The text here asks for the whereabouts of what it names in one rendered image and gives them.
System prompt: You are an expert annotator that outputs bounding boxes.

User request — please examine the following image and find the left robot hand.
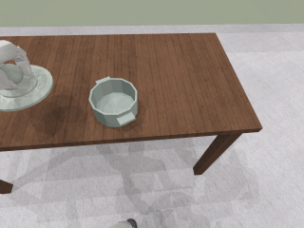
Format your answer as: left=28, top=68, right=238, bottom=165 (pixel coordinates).
left=0, top=40, right=32, bottom=90

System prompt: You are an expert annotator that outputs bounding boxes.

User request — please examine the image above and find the table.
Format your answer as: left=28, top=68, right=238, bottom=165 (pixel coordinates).
left=0, top=32, right=263, bottom=195

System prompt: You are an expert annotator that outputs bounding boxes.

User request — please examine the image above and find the knob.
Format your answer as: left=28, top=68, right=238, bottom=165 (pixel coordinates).
left=0, top=64, right=24, bottom=84

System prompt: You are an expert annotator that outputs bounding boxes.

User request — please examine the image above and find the left robot shin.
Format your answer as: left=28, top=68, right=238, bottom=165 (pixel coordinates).
left=118, top=219, right=131, bottom=226

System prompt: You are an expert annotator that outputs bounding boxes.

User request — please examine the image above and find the left robot foot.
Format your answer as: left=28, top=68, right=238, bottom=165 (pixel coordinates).
left=127, top=218, right=138, bottom=228

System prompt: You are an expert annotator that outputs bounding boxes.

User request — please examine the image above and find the lid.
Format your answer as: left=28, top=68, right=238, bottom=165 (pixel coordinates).
left=0, top=65, right=54, bottom=112

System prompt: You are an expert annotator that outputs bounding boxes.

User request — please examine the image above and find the pot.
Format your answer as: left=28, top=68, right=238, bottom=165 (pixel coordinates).
left=88, top=76, right=138, bottom=127

